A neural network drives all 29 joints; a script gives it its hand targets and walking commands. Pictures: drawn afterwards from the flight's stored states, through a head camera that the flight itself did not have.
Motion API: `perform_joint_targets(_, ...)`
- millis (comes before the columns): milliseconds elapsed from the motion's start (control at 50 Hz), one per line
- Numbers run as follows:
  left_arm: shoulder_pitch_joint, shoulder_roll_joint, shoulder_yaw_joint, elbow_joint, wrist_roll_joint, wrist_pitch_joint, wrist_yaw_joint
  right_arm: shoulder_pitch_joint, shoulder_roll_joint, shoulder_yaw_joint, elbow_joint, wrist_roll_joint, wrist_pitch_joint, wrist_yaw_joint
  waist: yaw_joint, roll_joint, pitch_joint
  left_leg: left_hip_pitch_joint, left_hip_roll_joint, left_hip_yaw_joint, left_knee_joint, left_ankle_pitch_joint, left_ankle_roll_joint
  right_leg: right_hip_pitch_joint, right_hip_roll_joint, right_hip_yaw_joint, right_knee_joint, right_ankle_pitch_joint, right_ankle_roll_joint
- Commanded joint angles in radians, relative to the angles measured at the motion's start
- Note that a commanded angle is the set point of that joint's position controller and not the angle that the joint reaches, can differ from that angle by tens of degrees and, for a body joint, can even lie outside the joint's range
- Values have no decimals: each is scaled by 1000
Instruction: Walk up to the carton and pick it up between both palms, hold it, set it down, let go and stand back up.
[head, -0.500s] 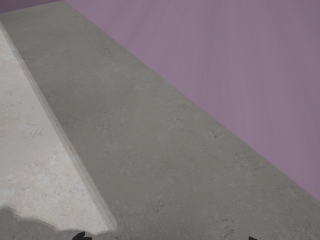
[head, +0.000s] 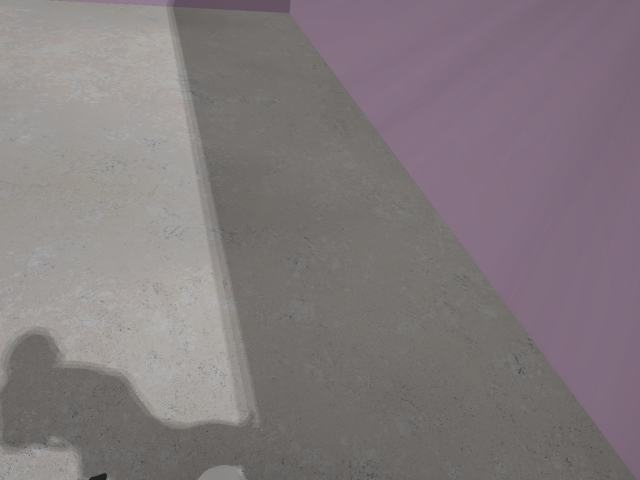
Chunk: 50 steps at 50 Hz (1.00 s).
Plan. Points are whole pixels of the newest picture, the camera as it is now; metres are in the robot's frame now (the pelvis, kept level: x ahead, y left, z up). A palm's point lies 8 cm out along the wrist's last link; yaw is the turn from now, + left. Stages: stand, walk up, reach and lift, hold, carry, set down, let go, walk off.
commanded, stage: walk up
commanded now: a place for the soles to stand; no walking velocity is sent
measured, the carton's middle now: out of the picture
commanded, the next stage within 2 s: none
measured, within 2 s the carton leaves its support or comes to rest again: neither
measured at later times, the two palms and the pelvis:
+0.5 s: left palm out of the picture +0.05 +0.38 -0.10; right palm (341, 284) +0.44 -0.06 -0.06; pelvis +0.20 +0.12 +0.02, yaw +27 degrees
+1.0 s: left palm out of the picture +0.36 +0.53 -0.08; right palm (241, 205) +0.68 +0.14 -0.11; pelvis +0.45 +0.29 +0.00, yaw +49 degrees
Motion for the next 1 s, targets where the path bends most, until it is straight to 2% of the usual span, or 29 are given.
perform_joint_targets(0,-18,58,-9,-146,-30,-88,-15,-73,-318,-59,-116,-40,-8,-46,34,467,70,44,217,-572,-661,-377,275,-222,17,35,-117,50,-8)
perform_joint_targets(60,88,42,2,-123,-19,-90,-15,-149,-285,-55,-130,-43,2,-37,91,428,1,-164,202,-549,-625,-366,243,70,73,23,-295,123,-27)
perform_joint_targets(80,187,42,13,-107,-18,-90,-12,-232,-274,-53,-149,-45,9,-34,160,405,-5,-325,173,-499,-559,-387,201,255,77,41,-401,218,-50)
perform_joint_targets(100,310,53,26,-71,-12,-93,-7,-294,-224,-32,-175,-34,17,-28,228,295,-37,-522,100,-392,-450,-411,121,524,92,50,-516,306,-66)
perform_joint_targets(120,380,120,42,-57,5,-94,7,-271,-112,8,-218,-28,15,-23,263,31,-92,-635,-41,-213,-212,-386,23,643,-43,262,-734,87,-84)
perform_joint_targets(140,285,213,35,-89,46,-93,29,-273,-76,12,-253,-44,10,-22,227,-167,-48,-622,-79,-61,211,-147,-55,454,-417,771,-1041,-377,-145)
perform_joint_targets(160,110,214,36,-109,61,-97,59,-198,-194,-24,-227,-68,23,-18,127,4,26,-564,19,-147,352,-82,-62,295,-502,912,-1102,-535,-209)
perform_joint_targets(180,38,171,28,-122,61,-109,73,-147,-232,-37,-181,-69,27,-3,92,50,95,-538,74,-135,380,-35,-66,261,-485,831,-1071,-442,-238)
perform_joint_targets(240,53,48,-8,-122,39,-142,63,-131,-187,-33,-130,-60,4,21,97,134,177,-512,116,-146,316,69,-71,300,-307,382,-972,41,-187)
perform_joint_targets(300,21,50,2,-86,37,-140,34,-141,-154,-16,-123,-37,14,41,76,2,156,-380,146,-105,234,150,-53,260,-241,101,-992,208,-163)
perform_joint_targets(380,82,83,16,-86,31,-127,24,-254,-104,-4,-154,-18,-2,49,102,-98,206,-231,172,-12,-88,150,-20,221,-223,-153,-990,432,-168)
perform_joint_targets(440,79,143,43,-103,47,-100,37,-191,-112,-19,-132,-25,-25,38,68,-90,114,50,94,114,-185,147,22,172,-245,-238,-907,517,-189)
perform_joint_targets(460,83,151,40,-100,49,-92,39,-124,-133,-32,-107,-27,-33,24,30,-26,55,163,47,158,-189,131,38,167,-239,-274,-783,603,-193)
perform_joint_targets(500,122,97,18,-108,32,-77,22,156,-232,-85,-13,-43,-47,-27,-96,246,-170,486,-91,161,-254,93,98,129,-117,-377,-242,758,-146)
perform_joint_targets(520,169,52,-4,-134,22,-75,0,246,-309,-100,3,-33,-49,-47,-127,401,-242,684,-18,-81,-279,-27,157,-64,-53,-314,3,554,-90)
perform_joint_targets(540,145,37,-17,-216,-14,-77,-21,189,-422,-119,-25,-24,-50,-59,-114,583,-218,769,214,-644,-515,-279,302,-393,86,-222,175,102,-32)
perform_joint_targets(560,79,99,-10,-250,-36,-77,-31,166,-425,-106,-38,-1,-41,-68,-138,454,-237,785,333,-894,-654,-420,392,-464,81,-3,268,73,-20)
perform_joint_targets(580,6,120,-9,-258,-39,-82,-37,115,-396,-91,-48,4,-36,-80,-123,386,-201,755,359,-869,-711,-466,387,-520,42,69,323,124,-19)
perform_joint_targets(600,-18,107,-15,-250,-34,-98,-44,87,-352,-73,-56,5,-34,-95,-103,315,-121,672,317,-713,-666,-282,335,-524,-1,94,314,200,-29)
perform_joint_targets(640,-13,73,-13,-253,-28,-118,-55,20,-298,-55,-65,-5,-49,-103,-39,251,-8,366,225,-547,-626,19,259,-379,-27,110,174,241,-12)
perform_joint_targets(680,116,35,-21,-238,-18,-118,-61,-59,-264,-44,-64,-24,-69,-90,37,289,-19,218,195,-439,-560,166,243,-233,-30,94,26,201,5)
perform_joint_targets(740,99,15,-26,-262,-20,-98,-59,-116,-245,-32,-96,-38,-86,-85,62,373,-7,133,203,-448,-527,235,278,-204,-35,110,-178,134,18)
perform_joint_targets(800,93,-9,-37,-281,-25,-106,-59,-139,-235,-40,-113,-36,-92,-78,85,310,-57,26,117,-320,-436,252,208,-10,37,30,-428,389,10)
perform_joint_targets(840,301,26,-6,-219,1,-113,-42,-193,-174,-17,-137,-24,-91,-62,204,162,-161,-215,48,-245,-254,119,125,440,90,-19,-448,593,15)
perform_joint_targets(860,407,91,18,-198,17,-108,-25,-152,-110,3,-153,-22,-92,-55,247,24,-237,-320,-27,-163,-41,39,75,626,52,55,-445,444,-7)
perform_joint_targets(880,446,183,30,-208,43,-106,-6,-101,-29,26,-185,-17,-94,-51,264,-199,-296,-409,-121,-78,285,-152,19,643,-216,466,-692,-19,-70)
perform_joint_targets(900,299,249,33,-265,52,-93,11,-45,-93,-3,-209,-20,-73,-54,170,-191,-214,-414,-108,-77,437,-230,-18,456,-422,921,-1029,-495,-143)
perform_joint_targets(920,144,219,30,-280,41,-84,24,-21,-173,-29,-199,-44,-49,-52,107,-59,-83,-395,0,-104,491,-189,-16,311,-451,986,-1074,-618,-230)
perform_joint_targets(980,101,130,2,-262,22,-110,15,-87,-148,-32,-182,-50,-48,-43,129,-27,151,-464,99,-109,459,-61,-33,186,-350,606,-953,-209,-256)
